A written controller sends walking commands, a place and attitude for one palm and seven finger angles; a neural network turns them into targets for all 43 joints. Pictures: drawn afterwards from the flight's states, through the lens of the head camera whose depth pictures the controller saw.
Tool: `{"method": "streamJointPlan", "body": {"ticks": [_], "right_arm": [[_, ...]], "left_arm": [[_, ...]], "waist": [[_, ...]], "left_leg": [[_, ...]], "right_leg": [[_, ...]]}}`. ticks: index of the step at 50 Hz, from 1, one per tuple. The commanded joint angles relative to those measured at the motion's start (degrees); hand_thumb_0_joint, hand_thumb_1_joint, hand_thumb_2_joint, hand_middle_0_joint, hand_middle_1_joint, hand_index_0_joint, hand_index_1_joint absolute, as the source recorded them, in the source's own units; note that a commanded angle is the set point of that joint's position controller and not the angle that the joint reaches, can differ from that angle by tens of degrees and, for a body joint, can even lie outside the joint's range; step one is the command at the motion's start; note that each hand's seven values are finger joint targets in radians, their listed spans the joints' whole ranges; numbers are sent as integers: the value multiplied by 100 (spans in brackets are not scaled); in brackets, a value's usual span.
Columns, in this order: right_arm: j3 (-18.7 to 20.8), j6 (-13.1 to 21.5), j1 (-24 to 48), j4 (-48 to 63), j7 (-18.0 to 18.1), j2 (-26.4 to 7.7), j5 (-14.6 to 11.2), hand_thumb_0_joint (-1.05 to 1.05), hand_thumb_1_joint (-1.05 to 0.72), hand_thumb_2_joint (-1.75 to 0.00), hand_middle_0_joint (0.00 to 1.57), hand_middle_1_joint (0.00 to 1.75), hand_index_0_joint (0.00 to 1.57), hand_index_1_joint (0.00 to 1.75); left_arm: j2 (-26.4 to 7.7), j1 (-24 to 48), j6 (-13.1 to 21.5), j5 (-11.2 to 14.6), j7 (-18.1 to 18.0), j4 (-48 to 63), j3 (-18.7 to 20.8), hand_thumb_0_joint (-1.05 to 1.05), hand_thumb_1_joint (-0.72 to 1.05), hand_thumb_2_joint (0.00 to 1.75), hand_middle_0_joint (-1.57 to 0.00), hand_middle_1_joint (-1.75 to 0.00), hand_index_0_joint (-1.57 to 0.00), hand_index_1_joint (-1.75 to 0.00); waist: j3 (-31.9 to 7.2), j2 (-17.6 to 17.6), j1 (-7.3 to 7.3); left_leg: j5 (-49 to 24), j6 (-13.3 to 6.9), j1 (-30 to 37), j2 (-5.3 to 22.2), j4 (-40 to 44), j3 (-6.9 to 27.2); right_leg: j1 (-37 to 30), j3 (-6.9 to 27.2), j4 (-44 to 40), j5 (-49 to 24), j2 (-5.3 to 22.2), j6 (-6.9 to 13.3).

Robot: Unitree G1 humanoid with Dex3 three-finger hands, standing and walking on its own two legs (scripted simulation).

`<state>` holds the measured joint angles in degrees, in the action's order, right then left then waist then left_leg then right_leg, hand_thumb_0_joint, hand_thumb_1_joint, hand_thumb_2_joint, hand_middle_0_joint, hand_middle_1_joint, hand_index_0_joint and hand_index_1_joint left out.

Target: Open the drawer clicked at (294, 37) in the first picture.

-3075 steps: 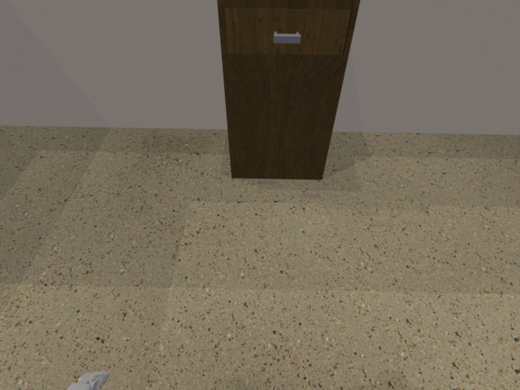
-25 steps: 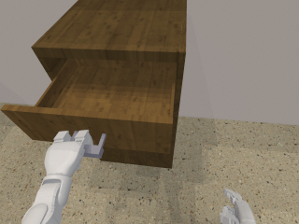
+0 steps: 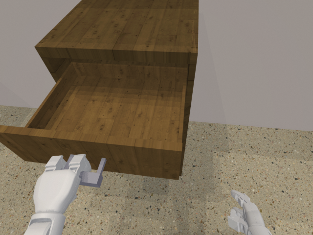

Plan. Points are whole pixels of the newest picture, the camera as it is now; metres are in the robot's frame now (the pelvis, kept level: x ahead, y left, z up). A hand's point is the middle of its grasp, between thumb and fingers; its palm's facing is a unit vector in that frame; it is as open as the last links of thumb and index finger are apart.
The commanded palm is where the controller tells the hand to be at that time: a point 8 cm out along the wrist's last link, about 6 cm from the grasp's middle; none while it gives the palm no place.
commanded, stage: pull the drawer open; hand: left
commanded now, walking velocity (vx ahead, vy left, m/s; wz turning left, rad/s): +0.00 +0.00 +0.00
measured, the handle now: (83, 169) +0.25 +0.21 +0.04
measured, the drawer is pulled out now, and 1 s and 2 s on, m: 0.30 0.30 0.30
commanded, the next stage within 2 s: open the thumb to release the handle in 0.30 s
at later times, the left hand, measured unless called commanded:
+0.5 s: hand (67, 191) +0.20 +0.25 +0.02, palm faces +0.03 -0.04 -1.00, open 5.7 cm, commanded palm +0.18 +0.25 +0.07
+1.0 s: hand (63, 192) +0.20 +0.25 +0.02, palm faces +0.01 -0.07 -1.00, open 13.2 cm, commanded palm +0.17 +0.24 +0.08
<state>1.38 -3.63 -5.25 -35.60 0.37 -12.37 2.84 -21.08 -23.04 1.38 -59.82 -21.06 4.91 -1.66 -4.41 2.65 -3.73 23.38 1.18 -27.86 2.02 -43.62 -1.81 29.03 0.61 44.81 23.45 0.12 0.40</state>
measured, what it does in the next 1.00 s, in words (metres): stands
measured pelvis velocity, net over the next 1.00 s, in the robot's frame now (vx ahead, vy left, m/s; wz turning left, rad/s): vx -0.01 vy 0.00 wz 0.02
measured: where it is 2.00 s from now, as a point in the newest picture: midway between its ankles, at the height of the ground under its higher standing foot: outside the picture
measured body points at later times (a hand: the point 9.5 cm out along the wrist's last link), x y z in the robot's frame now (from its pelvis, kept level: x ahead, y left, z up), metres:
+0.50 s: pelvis +0.00 +0.00 -0.01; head +0.05 -0.02 +0.44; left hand +0.20 +0.25 +0.07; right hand +0.20 -0.22 -0.12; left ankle -0.02 +0.13 -0.71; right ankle -0.01 -0.12 -0.71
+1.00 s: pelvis -0.01 +0.00 +0.00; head +0.02 -0.02 +0.45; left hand +0.19 +0.25 +0.07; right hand +0.20 -0.22 -0.10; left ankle -0.02 +0.13 -0.71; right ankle -0.01 -0.12 -0.71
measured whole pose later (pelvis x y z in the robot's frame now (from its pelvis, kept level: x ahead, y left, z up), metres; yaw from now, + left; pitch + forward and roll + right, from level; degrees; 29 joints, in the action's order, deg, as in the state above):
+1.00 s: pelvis -0.01 +0.00 +0.00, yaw +1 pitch +7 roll +0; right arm 1.1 -4.0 -4.8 -36.5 2.7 -12.7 2.7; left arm -23.2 -18.9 2.6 -58.6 -20.0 0.9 0.1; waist -3.5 2.6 -4.0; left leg 22.7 1.4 -28.3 2.0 -44.3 -0.5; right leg 28.8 -0.5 44.9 22.9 0.1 0.7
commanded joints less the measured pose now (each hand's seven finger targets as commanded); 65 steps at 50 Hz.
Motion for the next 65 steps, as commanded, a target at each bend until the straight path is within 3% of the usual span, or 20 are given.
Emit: {"method": "streamJointPlan", "body": {"ticks": [1,10,18,19,20,21,22,26,30,33,37,40,49,50,51,55,58,60,61,65], "right_arm": [[168,284,645,929,27,-607,-1,0,-90,-90,20,30,20,30],[113,276,637,1111,-66,-652,-20,0,-90,-90,20,30,20,30],[121,273,521,1141,-125,-655,10,0,-90,-90,20,30,20,30],[134,271,503,1125,-120,-670,11,0,-90,-90,20,30,20,30],[139,154,526,798,29,-762,33,0,-90,-90,20,30,20,30],[156,154,576,884,97,-700,104,0,-90,-90,20,30,20,30],[143,189,548,899,100,-646,65,0,-90,-90,20,30,20,30],[240,210,472,853,137,-663,-12,0,-90,-90,20,30,20,30],[242,219,582,803,194,-707,-62,0,-90,-90,20,30,20,30],[174,227,651,805,228,-685,-31,0,-90,-90,20,30,20,30],[161,220,668,786,263,-644,-7,0,-90,-90,20,30,20,30],[175,236,618,756,277,-653,7,0,-90,-90,20,30,20,30],[168,251,681,761,301,-640,-27,0,-90,-90,20,30,20,30],[171,272,750,905,258,-623,-17,0,-90,-90,20,30,20,30],[163,272,712,844,240,-608,-28,0,-90,-90,20,30,20,30],[146,245,722,759,263,-636,-15,0,-90,-90,20,30,20,30],[164,243,689,749,232,-608,-16,0,-90,-90,20,30,20,30],[185,233,703,742,261,-627,-37,0,-90,-90,20,30,20,30],[162,236,693,756,262,-604,-33,0,-90,-90,20,30,20,30],[148,221,754,693,310,-621,-95,0,-90,-90,20,30,20,30]], "left_arm": [[-807,-163,70,29,-254,1370,495,0,90,90,-40,-135,-40,-135],[-886,-1111,17,105,-260,1689,598,0,90,90,-40,-135,-40,-135],[-855,-1413,13,91,-354,1809,618,0,90,90,-40,-135,-40,-135],[-923,-1360,19,96,-369,1813,688,0,90,90,-40,-135,-40,-135],[-1704,449,21,-73,-451,1391,1354,0,90,90,-40,-135,-40,-135],[-1559,346,42,-129,-493,1186,1358,0,83,87,-40,-134,-40,-134],[-1348,183,46,-121,-505,1016,1191,0,76,84,-39,-134,-39,-134],[-1213,-50,-1,154,-520,1199,1147,0,48,72,-37,-130,-37,-130],[-969,142,-104,307,-294,1101,775,0,20,60,-35,-127,-35,-127],[-1164,108,-24,197,-205,983,847,0,-1,51,-33,-125,-33,-125],[-1196,638,88,42,-197,876,827,0,-29,39,-32,-122,-32,-122],[-1242,845,143,55,-215,863,854,0,-50,30,-30,-120,-30,-120],[-1247,936,199,149,-117,721,832,0,-50,30,-30,-120,-30,-120],[-1003,586,196,237,-85,1269,606,0,-50,30,-30,-120,-30,-120],[-1004,673,189,222,-93,1194,566,0,-50,30,-30,-120,-30,-120],[-1105,1278,153,78,-147,809,600,0,-50,30,-30,-120,-30,-120],[-926,1514,104,-85,-212,693,400,0,-50,30,-30,-120,-30,-120],[-1177,1582,27,-64,-240,677,617,0,-50,30,-30,-120,-30,-120],[-995,1598,-6,-52,-228,682,437,0,-50,30,-30,-120,-30,-120],[-1033,1856,-135,35,-150,452,419,0,-50,30,-30,-120,-30,-120]], "waist": [[-1137,-121,-105],[-1153,-53,-195],[-1170,-1,-168],[-1201,-45,-155],[-955,-240,152],[-944,-150,-62],[-888,-52,-12],[-1611,17,-70],[-1249,-377,82],[-1016,-455,-18],[-895,-228,-14],[-1073,-26,-14],[-976,-148,-30],[-1176,37,-128],[-1110,-51,-33],[-743,-200,61],[-911,-74,-3],[-1111,-114,-31],[-1212,-95,-54],[-1010,-195,35]], "left_leg": [[-2019,-165,707,-308,377,47],[-2373,-139,628,-240,274,73],[-2559,-142,595,-214,131,91],[-2550,-145,581,-220,118,92],[-2018,-132,377,-268,78,119],[-1745,-155,354,-330,136,114],[-1616,-163,353,-330,138,98],[-2303,-141,701,-313,88,58],[-2045,-177,594,-303,199,68],[-1730,-207,479,-341,291,49],[-1350,-206,489,-365,340,40],[-1415,-191,616,-364,354,50],[-1344,-203,563,-365,433,52],[-1515,-185,728,-362,492,58],[-1510,-193,722,-352,473,52],[-1140,-171,575,-342,524,90],[-1105,-163,644,-334,579,76],[-1236,-156,725,-331,573,69],[-1260,-166,739,-344,577,60],[-1224,-173,714,-334,636,48]], "right_leg": [[-479,-48,-541,-2130,-185,170],[-505,10,-430,-2273,-217,177],[-356,33,-282,-2432,-216,164],[-376,44,-279,-2510,-212,162],[-131,75,-318,-2366,-214,169],[-219,91,-340,-2214,-198,180],[-146,36,-348,-2079,-192,187],[-502,33,-303,-2662,-179,159],[-502,-17,-490,-2550,-159,102],[-489,-40,-556,-2292,-145,100],[-328,-17,-660,-1766,-141,132],[-384,-37,-686,-1743,-144,153],[-445,-34,-771,-1720,-123,125],[-620,9,-794,-1805,-122,158],[-535,-36,-771,-1738,-123,141],[-257,-60,-863,-1304,-144,135],[-224,-124,-806,-1158,-153,159],[-392,-106,-814,-1306,-166,170],[-441,-113,-791,-1357,-137,154],[-467,-84,-910,-1419,-140,130]]}}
